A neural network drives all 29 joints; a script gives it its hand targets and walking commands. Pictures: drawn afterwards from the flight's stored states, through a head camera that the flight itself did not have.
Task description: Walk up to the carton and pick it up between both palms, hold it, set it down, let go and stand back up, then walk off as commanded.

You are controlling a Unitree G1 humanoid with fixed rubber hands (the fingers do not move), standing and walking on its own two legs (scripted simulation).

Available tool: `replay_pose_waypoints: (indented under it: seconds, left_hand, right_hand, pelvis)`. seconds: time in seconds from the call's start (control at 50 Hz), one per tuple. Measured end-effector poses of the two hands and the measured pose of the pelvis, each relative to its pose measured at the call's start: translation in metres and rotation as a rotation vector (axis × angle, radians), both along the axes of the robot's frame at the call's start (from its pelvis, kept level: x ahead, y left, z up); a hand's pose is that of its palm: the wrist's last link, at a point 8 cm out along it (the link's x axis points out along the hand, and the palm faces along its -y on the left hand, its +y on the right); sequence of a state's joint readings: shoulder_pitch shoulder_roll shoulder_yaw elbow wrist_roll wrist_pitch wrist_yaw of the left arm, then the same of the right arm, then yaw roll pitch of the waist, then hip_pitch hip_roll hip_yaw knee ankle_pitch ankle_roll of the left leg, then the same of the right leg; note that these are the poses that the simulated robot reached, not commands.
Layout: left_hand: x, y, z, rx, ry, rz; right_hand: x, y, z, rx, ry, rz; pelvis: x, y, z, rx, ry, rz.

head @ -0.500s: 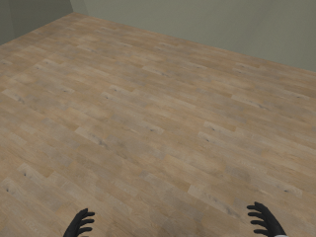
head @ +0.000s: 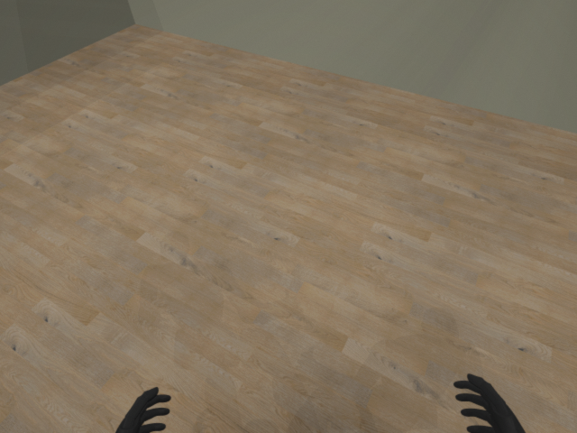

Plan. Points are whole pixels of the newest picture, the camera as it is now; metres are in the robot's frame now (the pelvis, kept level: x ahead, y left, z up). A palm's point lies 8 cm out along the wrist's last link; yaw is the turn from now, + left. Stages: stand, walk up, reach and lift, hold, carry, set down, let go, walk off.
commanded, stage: stand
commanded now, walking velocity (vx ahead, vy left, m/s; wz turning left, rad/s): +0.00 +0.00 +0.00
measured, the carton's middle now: out of the picture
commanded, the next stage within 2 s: none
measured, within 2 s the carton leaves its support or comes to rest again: neither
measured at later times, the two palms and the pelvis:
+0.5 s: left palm out of the picture +0.11 +0.25 -0.09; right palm out of the picture +0.12 -0.28 -0.08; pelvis -0.01 +0.00 +0.00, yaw +0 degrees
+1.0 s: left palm out of the picture +0.08 +0.25 -0.10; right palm out of the picture +0.09 -0.28 -0.09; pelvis -0.03 +0.00 +0.01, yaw +0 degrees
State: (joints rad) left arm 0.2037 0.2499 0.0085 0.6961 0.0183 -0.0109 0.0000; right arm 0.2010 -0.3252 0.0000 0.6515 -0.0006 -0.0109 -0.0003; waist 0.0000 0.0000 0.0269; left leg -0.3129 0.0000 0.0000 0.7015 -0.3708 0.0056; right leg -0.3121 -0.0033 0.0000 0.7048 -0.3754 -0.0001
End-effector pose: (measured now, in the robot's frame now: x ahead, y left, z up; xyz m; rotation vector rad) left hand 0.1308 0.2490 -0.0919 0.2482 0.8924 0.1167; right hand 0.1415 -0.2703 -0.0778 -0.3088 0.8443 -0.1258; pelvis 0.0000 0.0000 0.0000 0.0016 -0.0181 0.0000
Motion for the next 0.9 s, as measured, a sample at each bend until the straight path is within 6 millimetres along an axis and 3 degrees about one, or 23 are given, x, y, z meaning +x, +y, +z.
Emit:
replay_pose_waypoints:
  seconds: [0.9]
  left_hand:
    - [-0.047, 0.001, -0.003, 0.006, 0.107, 0.026]
  right_hand:
    - [-0.047, -0.009, -0.008, 0.007, 0.109, -0.029]
  pelvis:
    - [-0.023, -0.004, 0.011, 0.005, 0.009, 0.001]
